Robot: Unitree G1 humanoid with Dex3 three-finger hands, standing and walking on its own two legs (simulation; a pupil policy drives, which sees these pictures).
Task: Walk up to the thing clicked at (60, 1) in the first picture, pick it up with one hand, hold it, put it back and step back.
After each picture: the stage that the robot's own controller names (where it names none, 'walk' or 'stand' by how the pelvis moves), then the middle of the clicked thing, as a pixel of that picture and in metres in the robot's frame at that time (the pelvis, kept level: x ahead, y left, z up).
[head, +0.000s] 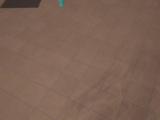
stand; (60, 2) +2.34 +0.46 -0.72
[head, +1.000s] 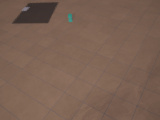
walk; (70, 17) +2.20 +0.48 -0.72
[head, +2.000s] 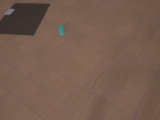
walk; (61, 30) +1.56 +0.47 -0.72
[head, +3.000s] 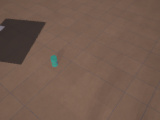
walk; (54, 61) +1.07 +0.42 -0.71
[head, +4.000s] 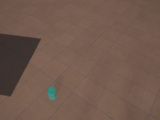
walk; (52, 93) +0.69 +0.30 -0.69
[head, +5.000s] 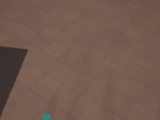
walk; (46, 119) +0.45 +0.23 -0.71
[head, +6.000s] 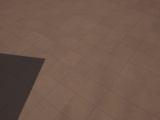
stand; out of the picture +0.40 +0.26 -0.72
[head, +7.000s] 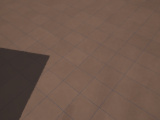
stand; out of the picture +0.37 +0.23 -0.72
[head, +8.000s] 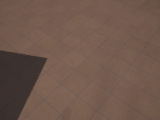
stand; out of the picture +0.35 +0.24 -0.72
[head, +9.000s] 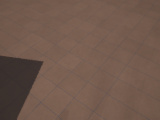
stand; out of the picture +0.37 +0.25 -0.73
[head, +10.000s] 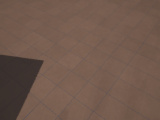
stand; out of the picture +0.35 +0.27 -0.73
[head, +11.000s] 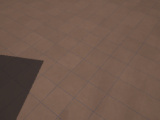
stand; out of the picture +0.35 +0.26 -0.73
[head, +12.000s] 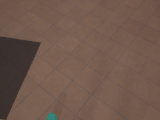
go down; (52, 119) +0.38 +0.25 -0.70
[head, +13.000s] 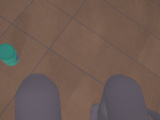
go down; (8, 55) +0.42 +0.31 -0.29
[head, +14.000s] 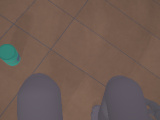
close in; (10, 55) +0.41 +0.32 -0.29
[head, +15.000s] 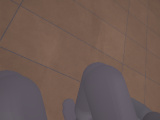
close in; out of the picture +0.39 +0.35 -0.21
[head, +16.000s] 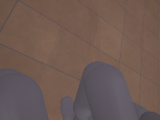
close; out of the picture +0.37 +0.34 -0.22
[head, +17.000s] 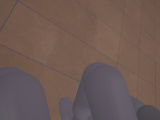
lift; out of the picture +0.35 +0.32 -0.22
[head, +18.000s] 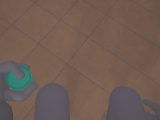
lift; (22, 82) +0.31 +0.24 -0.05
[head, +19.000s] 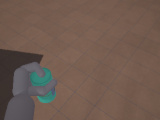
hold; (44, 86) +0.33 +0.17 +0.04
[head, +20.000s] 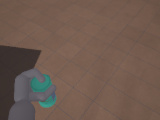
hold; (44, 91) +0.33 +0.17 -0.01
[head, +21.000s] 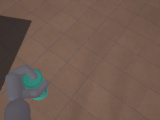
crouch; (36, 85) +0.34 +0.19 -0.07
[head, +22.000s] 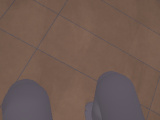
lower; out of the picture +0.45 +0.31 -0.12
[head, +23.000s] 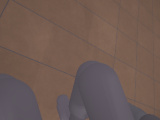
lower; out of the picture +0.38 +0.34 -0.23
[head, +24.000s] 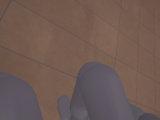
lower; out of the picture +0.38 +0.34 -0.22
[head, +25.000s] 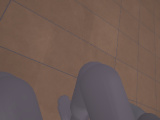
lower; out of the picture +0.38 +0.34 -0.22
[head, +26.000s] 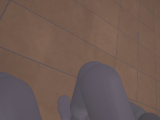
lower; out of the picture +0.38 +0.35 -0.22
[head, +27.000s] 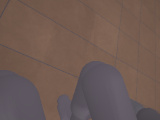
open; out of the picture +0.37 +0.33 -0.22
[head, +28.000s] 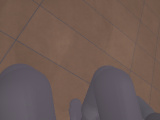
stand; out of the picture +0.37 +0.32 -0.23
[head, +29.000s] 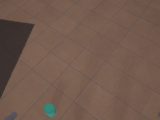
stand; (50, 110) +0.37 +0.24 -0.58
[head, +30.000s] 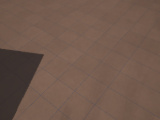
stand; out of the picture +0.37 +0.23 -0.66
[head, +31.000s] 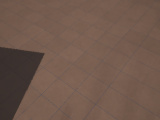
stand; out of the picture +0.36 +0.23 -0.67
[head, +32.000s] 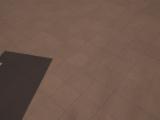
stand; out of the picture +0.40 +0.21 -0.72
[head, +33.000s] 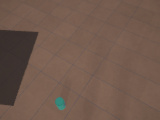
walk; (60, 103) +0.45 +0.23 -0.69
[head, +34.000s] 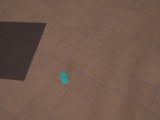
walk; (64, 77) +0.73 +0.28 -0.71
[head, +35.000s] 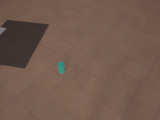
stand; (61, 67) +1.00 +0.28 -0.71
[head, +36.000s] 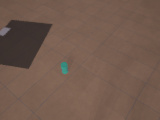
stand; (64, 68) +0.98 +0.26 -0.72
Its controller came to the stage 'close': yes
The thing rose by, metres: 0.72
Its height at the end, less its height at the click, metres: +0.00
